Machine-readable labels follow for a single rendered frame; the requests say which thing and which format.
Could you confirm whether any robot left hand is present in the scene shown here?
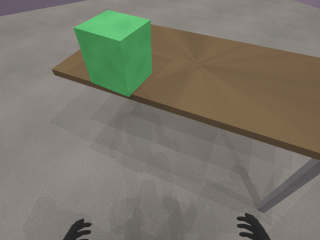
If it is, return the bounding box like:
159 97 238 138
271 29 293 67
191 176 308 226
63 218 92 240

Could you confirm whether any carton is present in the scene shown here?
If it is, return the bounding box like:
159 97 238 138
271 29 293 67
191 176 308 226
74 10 152 97

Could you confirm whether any table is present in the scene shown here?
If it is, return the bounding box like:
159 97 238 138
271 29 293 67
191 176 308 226
52 24 320 213

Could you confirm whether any robot right hand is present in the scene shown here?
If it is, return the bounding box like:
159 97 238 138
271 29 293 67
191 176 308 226
236 213 271 240

